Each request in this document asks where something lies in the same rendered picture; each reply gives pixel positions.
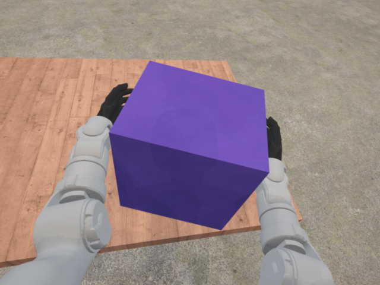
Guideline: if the right robot upper arm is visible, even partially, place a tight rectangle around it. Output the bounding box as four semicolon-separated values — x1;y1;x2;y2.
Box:
258;247;334;285

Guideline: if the left robot forearm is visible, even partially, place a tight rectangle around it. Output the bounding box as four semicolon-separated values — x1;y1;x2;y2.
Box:
33;116;113;253

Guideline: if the left robot upper arm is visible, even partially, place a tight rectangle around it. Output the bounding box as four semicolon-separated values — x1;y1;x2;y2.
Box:
0;198;112;285

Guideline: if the robot right hand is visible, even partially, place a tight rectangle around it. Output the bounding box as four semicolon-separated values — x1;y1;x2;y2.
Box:
266;117;282;160

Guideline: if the carton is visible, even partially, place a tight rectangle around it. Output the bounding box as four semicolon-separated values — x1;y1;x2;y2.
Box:
109;61;270;230

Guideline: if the table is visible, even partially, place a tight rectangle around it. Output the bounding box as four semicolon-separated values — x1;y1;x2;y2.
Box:
0;57;303;268

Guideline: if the right robot forearm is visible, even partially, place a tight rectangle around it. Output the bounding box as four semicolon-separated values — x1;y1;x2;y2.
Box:
255;158;323;262

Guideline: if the robot left hand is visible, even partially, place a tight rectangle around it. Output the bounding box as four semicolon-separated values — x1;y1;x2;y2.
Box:
97;83;133;125

